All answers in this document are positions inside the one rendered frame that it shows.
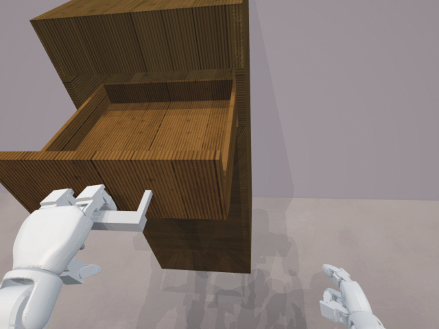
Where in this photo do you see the drawer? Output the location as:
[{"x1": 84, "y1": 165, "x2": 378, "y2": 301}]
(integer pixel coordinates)
[{"x1": 0, "y1": 78, "x2": 237, "y2": 220}]

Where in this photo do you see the robot left forearm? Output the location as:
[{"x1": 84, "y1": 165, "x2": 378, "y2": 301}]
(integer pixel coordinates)
[{"x1": 0, "y1": 268, "x2": 63, "y2": 329}]

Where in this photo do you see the handle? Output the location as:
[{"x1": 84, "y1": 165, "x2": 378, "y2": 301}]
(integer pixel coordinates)
[{"x1": 70, "y1": 188, "x2": 153, "y2": 232}]

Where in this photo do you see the robot right hand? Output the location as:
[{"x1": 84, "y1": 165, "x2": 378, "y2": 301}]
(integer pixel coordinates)
[{"x1": 320, "y1": 264, "x2": 372, "y2": 326}]

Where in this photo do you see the cabinet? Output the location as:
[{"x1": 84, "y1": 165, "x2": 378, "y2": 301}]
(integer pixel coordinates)
[{"x1": 29, "y1": 0, "x2": 252, "y2": 273}]

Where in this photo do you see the robot left hand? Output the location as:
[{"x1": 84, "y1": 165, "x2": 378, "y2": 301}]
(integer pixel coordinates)
[{"x1": 12, "y1": 184, "x2": 117, "y2": 285}]

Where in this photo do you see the robot right forearm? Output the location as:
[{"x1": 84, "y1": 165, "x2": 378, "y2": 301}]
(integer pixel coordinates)
[{"x1": 348, "y1": 311, "x2": 385, "y2": 329}]

